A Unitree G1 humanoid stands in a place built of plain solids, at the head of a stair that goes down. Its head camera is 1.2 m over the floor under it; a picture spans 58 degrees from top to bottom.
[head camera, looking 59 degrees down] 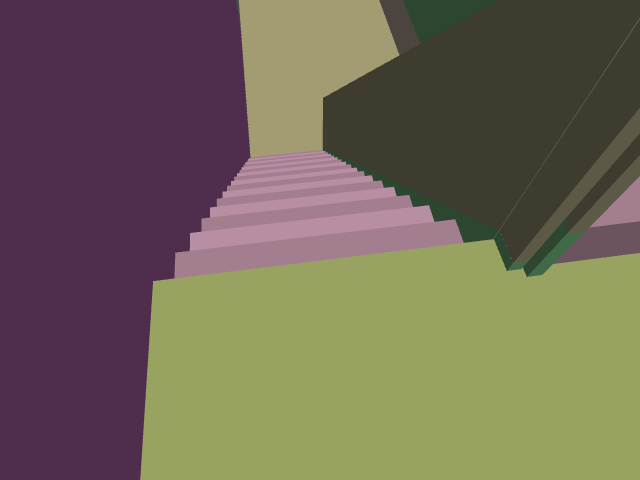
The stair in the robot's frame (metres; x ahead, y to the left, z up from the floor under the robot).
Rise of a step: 0.21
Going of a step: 0.22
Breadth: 1.09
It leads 8 degrees to the left of straight ahead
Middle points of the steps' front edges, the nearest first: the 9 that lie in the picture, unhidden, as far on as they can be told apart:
0.65 -0.02 0.00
0.87 0.01 -0.21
1.09 0.04 -0.42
1.31 0.07 -0.63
1.52 0.10 -0.84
1.74 0.13 -1.05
1.96 0.16 -1.26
2.18 0.19 -1.48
2.40 0.22 -1.69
